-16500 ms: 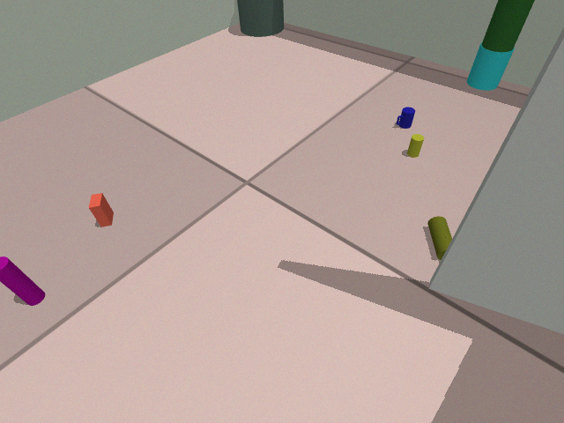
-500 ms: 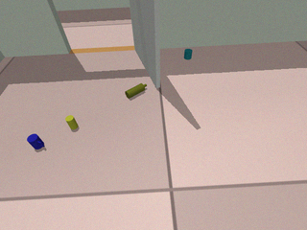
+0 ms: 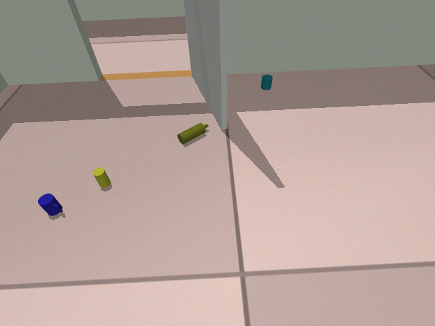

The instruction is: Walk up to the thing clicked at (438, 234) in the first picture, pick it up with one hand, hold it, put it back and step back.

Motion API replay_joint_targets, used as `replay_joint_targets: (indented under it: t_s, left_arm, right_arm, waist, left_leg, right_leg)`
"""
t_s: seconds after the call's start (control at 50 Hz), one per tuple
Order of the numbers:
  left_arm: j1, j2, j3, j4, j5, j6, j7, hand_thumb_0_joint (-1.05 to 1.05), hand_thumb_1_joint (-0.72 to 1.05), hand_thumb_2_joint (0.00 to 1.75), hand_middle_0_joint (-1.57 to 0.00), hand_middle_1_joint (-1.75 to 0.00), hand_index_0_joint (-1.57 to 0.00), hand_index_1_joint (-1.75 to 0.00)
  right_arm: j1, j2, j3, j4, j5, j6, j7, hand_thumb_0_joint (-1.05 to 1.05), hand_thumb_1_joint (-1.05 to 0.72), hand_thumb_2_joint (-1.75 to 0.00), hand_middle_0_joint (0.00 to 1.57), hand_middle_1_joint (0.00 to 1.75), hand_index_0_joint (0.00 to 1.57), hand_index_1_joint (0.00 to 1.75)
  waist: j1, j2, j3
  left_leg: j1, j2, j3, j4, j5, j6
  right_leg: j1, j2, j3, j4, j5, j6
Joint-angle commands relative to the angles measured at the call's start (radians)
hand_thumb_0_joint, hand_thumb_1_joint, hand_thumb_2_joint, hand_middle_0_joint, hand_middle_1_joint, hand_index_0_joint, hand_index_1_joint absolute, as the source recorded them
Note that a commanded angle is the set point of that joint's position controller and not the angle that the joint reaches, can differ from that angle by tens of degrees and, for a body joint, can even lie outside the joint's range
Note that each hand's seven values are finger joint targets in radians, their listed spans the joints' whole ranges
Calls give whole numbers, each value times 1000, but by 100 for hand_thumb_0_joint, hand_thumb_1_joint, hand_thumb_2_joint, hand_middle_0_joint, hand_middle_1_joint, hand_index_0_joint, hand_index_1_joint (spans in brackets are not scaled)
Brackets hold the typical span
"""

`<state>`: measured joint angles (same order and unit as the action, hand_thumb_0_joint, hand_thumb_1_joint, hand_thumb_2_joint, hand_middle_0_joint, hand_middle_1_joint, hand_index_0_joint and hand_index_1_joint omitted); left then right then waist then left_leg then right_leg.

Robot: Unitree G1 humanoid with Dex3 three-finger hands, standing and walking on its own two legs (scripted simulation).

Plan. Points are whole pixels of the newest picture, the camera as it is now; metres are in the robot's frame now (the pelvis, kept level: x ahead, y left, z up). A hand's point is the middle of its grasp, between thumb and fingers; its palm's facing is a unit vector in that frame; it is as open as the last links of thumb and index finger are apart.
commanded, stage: stand
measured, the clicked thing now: (194, 132) +1.49 +0.17 -0.74
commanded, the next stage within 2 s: none
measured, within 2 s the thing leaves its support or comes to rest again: neither
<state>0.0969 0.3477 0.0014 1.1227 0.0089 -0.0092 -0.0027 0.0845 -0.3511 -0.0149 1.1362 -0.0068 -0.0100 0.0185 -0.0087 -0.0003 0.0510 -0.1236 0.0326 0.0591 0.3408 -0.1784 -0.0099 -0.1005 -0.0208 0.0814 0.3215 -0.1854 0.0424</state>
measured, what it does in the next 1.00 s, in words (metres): stands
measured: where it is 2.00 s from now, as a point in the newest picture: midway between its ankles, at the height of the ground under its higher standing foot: outside the picture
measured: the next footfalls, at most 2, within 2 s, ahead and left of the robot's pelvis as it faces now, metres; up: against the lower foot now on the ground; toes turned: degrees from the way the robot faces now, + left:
none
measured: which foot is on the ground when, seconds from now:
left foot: down 0.00-1.00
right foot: down 0.00-1.00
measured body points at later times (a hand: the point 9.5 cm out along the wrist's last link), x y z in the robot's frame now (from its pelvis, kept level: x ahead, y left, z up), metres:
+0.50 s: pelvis -0.01 +0.00 +0.00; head +0.00 +0.00 +0.45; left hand +0.06 +0.30 -0.13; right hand +0.07 -0.31 -0.13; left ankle +0.01 +0.12 -0.75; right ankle +0.00 -0.15 -0.75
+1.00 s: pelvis +0.00 +0.00 +0.00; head +0.01 +0.00 +0.45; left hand +0.07 +0.30 -0.13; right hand +0.08 -0.30 -0.13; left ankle +0.01 +0.12 -0.75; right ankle +0.00 -0.15 -0.75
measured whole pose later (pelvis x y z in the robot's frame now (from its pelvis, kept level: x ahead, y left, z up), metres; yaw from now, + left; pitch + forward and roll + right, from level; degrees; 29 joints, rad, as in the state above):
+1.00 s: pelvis +0.00 +0.00 +0.00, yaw +1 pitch -2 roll +0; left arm 0.12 0.35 0.00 1.12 0.01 -0.01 0.00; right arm 0.10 -0.35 -0.01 1.13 -0.01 -0.01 0.02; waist -0.01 0.00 0.05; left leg -0.13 0.03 0.04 0.35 -0.18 -0.01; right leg -0.10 -0.02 0.07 0.32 -0.19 0.04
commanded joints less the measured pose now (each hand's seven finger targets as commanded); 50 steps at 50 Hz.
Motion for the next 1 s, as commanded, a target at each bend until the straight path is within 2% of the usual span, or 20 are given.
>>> replay_joint_targets:
  t_s: [0.0,0.02,0.12,0.18,0.48,0.62,0.68,0.8,0.88,0.96,0.98]
  left_arm:
    - [-26,207,41,-49,1,-20,14,0,90,90,-20,-30,-20,-30]
    - [-20,206,40,-49,2,-21,13,0,90,90,-20,-30,-20,-30]
    - [-29,215,41,-48,2,-20,15,0,90,90,-20,-30,-20,-30]
    - [-22,212,39,-51,2,-23,13,0,90,90,-20,-30,-20,-30]
    - [-6,216,41,-47,4,-18,12,0,90,90,-20,-30,-20,-30]
    - [-3,216,41,-52,4,-20,11,0,90,90,-20,-30,-20,-30]
    - [4,212,39,-52,1,-19,10,0,90,90,-20,-30,-20,-30]
    - [1,215,38,-58,0,-21,12,0,90,90,-20,-30,-20,-30]
    - [-1,214,37,-57,3,-20,14,0,90,90,-20,-30,-20,-30]
    - [-2,213,37,-58,2,-20,14,0,90,90,-20,-30,-20,-30]
    - [0,218,38,-58,3,-20,14,0,90,90,-20,-30,-20,-30]
  right_arm:
    - [-46,-216,-40,-68,-1,-20,-19,0,-90,-90,20,30,20,30]
    - [-51,-214,-40,-70,-2,-20,-19,0,-90,-90,20,30,20,30]
    - [-47,-213,-42,-70,0,-17,-18,0,-90,-90,20,30,20,30]
    - [-40,-214,-43,-70,-1,-16,-17,0,-90,-90,20,30,20,30]
    - [-31,-215,-41,-63,-1,-13,-16,0,-90,-90,20,30,20,30]
    - [-20,-214,-40,-67,-1,-16,-16,0,-90,-90,20,30,20,30]
    - [-19,-214,-38,-64,-1,-16,-17,0,-90,-90,20,30,20,30]
    - [-17,-218,-38,-65,0,-17,-19,0,-90,-90,20,30,20,30]
    - [-23,-215,-37,-69,-1,-15,-20,0,-90,-90,20,30,20,30]
    - [-14,-216,-37,-68,-1,-15,-19,0,-90,-90,20,30,20,30]
    - [-19,-215,-39,-69,-1,-16,-19,0,-90,-90,20,30,20,30]
  waist:
    - [3,8,-85]
    - [4,3,-94]
    - [-2,-7,-77]
    - [-4,-11,-90]
    - [-1,-2,-37]
    - [-2,-5,-58]
    - [3,1,-56]
    - [2,1,-89]
    - [2,0,-77]
    - [2,0,-61]
    - [1,-6,-70]
  left_leg:
    - [51,114,-99,-58,122,27]
    - [70,116,-97,-51,141,28]
    - [59,111,-101,-54,95,27]
    - [73,110,-94,-42,116,29]
    - [25,104,-112,-74,-21,29]
    - [34,106,-113,-65,44,30]
    - [37,106,-112,-63,34,31]
    - [57,110,-110,-39,129,33]
    - [53,107,-106,-37,129,31]
    - [33,108,-109,-49,90,33]
    - [46,109,-111,-46,110,31]
  right_leg:
    - [-24,-94,37,-36,172,-47]
    - [-29,-96,38,-33,184,-48]
    - [-45,-94,38,-39,143,-49]
    - [-40,-98,40,-38,170,-51]
    - [-67,-91,46,-58,75,-55]
    - [-55,-93,41,-45,107,-53]
    - [-55,-96,46,-51,103,-54]
    - [-26,-102,39,-43,165,-52]
    - [-36,-99,33,-41,175,-51]
    - [-29,-102,31,-50,140,-51]
    - [-34,-99,32,-41,147,-51]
